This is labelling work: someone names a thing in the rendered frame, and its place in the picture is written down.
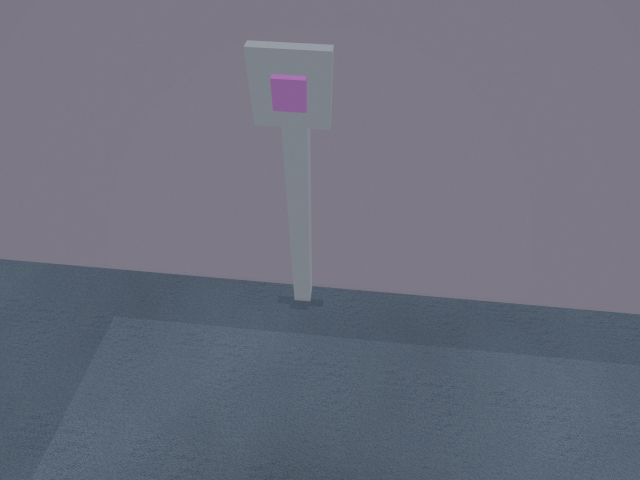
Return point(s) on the panel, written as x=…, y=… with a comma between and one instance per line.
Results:
x=264, y=58

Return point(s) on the button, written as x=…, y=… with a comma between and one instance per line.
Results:
x=289, y=93

